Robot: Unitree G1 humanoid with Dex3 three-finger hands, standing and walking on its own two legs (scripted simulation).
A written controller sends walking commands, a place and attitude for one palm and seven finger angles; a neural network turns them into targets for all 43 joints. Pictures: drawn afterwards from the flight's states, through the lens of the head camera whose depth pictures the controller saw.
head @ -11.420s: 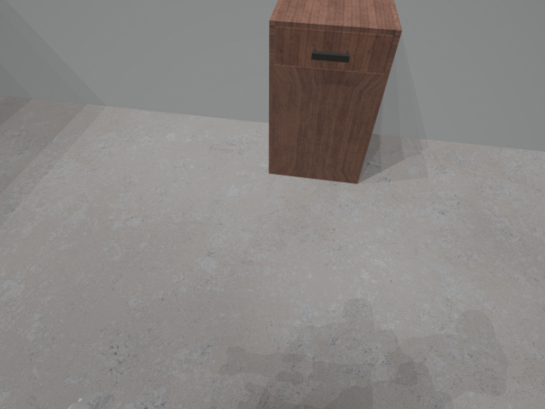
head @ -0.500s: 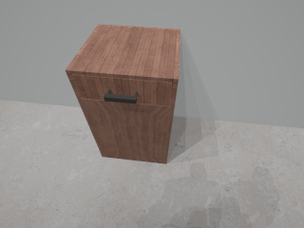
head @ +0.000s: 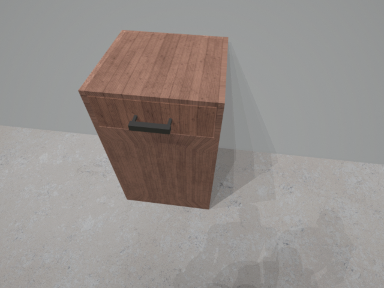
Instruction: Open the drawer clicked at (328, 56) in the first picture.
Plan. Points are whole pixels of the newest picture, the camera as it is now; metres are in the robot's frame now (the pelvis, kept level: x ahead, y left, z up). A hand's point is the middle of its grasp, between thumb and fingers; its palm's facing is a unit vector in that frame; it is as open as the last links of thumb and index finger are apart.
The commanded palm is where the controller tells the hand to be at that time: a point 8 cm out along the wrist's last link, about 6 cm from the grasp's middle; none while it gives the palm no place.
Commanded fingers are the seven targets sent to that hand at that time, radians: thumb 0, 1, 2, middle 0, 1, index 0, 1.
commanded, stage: look again from close up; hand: left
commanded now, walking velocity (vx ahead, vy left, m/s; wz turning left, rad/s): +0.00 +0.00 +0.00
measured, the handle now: (151, 123) +0.62 +0.18 -0.09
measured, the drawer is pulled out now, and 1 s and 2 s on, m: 0.00 0.00 0.00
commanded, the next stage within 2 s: shuffle to correct the standing spot in 0.32 s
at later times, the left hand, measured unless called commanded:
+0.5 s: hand out of the picture -0.02 +0.15 -0.18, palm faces +0.06 -0.98 -0.17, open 7.4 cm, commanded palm none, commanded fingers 0.00 0.90 0.90 -0.20 -0.30 -0.20 -0.30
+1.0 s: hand out of the picture +0.12 +0.18 -0.18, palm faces -0.05 -0.98 -0.19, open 7.3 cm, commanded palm none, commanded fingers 0.00 0.90 0.90 -0.20 -0.30 -0.20 -0.30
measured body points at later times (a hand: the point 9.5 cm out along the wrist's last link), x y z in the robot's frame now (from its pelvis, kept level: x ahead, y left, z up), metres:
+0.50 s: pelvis +0.00 +0.00 +0.00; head +0.02 +0.00 +0.45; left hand -0.02 +0.21 -0.16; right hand -0.02 -0.21 -0.17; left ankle -0.05 +0.14 -0.74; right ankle -0.06 -0.08 -0.74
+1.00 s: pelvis +0.09 -0.01 -0.01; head +0.14 +0.00 +0.44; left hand +0.13 +0.23 -0.17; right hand -0.02 -0.18 -0.15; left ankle -0.02 +0.12 -0.74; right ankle +0.14 -0.12 -0.69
